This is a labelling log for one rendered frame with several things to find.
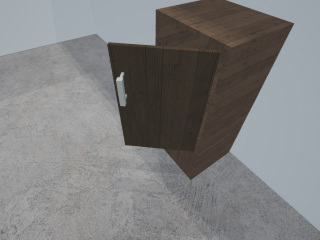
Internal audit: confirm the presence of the cupboard door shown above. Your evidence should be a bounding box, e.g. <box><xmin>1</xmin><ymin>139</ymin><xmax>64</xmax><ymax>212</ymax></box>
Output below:
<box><xmin>107</xmin><ymin>42</ymin><xmax>221</xmax><ymax>152</ymax></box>

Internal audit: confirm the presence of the handle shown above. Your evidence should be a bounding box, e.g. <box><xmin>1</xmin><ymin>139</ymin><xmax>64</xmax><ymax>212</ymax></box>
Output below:
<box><xmin>116</xmin><ymin>72</ymin><xmax>127</xmax><ymax>107</ymax></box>

